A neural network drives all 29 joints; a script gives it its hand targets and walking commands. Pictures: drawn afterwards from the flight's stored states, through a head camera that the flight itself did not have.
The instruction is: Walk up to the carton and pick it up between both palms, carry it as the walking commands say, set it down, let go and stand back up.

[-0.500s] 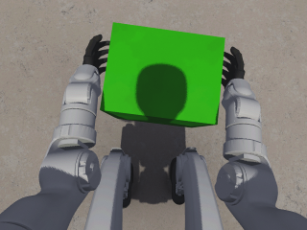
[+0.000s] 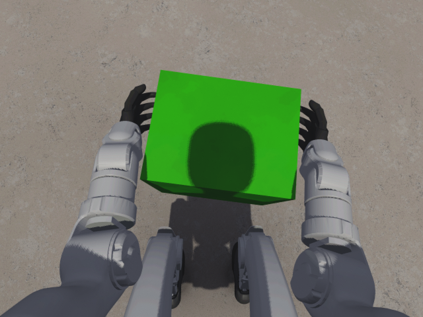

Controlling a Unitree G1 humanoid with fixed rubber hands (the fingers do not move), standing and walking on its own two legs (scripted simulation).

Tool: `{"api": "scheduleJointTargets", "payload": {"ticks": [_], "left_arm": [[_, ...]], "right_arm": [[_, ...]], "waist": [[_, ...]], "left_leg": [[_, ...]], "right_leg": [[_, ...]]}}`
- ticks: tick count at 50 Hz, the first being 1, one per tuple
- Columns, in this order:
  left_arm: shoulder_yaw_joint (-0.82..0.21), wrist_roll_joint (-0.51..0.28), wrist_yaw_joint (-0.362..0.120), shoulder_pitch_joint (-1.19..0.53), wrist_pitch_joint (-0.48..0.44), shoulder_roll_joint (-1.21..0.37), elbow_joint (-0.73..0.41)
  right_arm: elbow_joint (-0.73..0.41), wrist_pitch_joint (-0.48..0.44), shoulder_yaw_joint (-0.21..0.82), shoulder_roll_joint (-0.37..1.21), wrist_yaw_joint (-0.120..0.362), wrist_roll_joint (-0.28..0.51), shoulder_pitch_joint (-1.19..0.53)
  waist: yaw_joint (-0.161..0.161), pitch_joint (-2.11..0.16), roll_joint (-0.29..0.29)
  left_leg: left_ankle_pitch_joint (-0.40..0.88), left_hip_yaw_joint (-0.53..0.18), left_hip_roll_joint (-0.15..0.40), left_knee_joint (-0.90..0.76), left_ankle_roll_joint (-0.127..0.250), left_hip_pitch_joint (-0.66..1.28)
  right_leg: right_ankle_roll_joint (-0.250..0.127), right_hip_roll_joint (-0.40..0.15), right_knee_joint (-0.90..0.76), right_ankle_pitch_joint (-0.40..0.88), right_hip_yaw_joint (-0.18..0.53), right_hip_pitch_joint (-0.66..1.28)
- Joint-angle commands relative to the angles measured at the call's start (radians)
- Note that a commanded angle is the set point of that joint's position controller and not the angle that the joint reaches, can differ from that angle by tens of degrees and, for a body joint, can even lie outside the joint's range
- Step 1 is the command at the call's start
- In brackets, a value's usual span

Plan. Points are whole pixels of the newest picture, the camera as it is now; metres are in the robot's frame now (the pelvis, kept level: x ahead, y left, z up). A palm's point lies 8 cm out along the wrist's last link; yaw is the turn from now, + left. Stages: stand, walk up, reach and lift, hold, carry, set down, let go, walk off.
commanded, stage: reach and lift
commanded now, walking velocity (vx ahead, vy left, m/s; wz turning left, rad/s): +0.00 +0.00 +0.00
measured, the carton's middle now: (220, 149) +0.43 -0.02 -0.12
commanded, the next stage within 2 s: none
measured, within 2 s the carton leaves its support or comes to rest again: neither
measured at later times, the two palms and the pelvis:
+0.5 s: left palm (117, 118) +0.43 +0.15 +0.03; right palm (335, 138) +0.40 -0.19 +0.03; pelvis +0.02 +0.00 +0.07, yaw +0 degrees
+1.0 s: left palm (92, 108) +0.41 +0.16 +0.10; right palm (363, 132) +0.38 -0.18 +0.10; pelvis +0.04 +0.00 +0.13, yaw +0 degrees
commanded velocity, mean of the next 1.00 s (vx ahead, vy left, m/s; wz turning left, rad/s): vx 0.00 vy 0.00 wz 0.00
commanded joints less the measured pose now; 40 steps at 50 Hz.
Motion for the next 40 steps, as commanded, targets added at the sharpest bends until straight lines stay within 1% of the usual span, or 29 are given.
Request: {"api": "scheduleJointTargets", "payload": {"ticks": [1,21,40], "left_arm": [[-0.508,-0.175,-0.275,-0.595,-0.026,-1.021,-0.019],[-0.522,-0.143,-0.302,-0.424,-0.031,-1.051,-0.058],[-0.533,-0.109,-0.329,-0.274,-0.013,-1.052,-0.101]], "right_arm": [[0.021,-0.006,0.592,0.983,0.313,0.181,-0.631],[-0.003,-0.006,0.620,1.018,0.333,0.150,-0.451],[-0.037,0.005,0.630,1.024,0.358,0.116,-0.306]], "waist": [[-0.005,-0.855,0.021],[-0.004,-0.723,0.012],[-0.006,-0.570,0.021]], "left_leg": [[0.222,0.030,-0.144,-0.192,0.003,0.508],[0.293,0.000,-0.133,-0.381,0.014,0.705],[0.363,-0.032,-0.103,-0.596,0.022,0.939]], "right_leg": [[-0.003,0.153,-0.150,0.227,-0.062,0.560],[-0.014,0.139,-0.346,0.301,-0.026,0.785],[-0.026,0.124,-0.566,0.358,-0.001,1.021]]}}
